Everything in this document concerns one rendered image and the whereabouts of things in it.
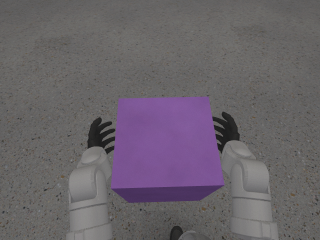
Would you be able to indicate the robot right forearm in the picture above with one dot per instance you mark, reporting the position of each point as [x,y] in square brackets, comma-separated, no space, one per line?
[250,191]

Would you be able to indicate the left robot hand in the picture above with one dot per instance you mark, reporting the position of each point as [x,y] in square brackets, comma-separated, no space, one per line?
[95,138]

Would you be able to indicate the carton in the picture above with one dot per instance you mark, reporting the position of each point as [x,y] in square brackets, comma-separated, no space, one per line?
[165,150]

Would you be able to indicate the robot right foot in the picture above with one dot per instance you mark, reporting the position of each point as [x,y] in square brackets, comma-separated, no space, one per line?
[175,233]

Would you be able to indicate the right robot hand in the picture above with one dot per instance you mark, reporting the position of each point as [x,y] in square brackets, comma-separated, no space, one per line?
[230,133]

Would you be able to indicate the robot left forearm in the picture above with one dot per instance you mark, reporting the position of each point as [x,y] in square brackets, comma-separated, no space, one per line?
[87,196]

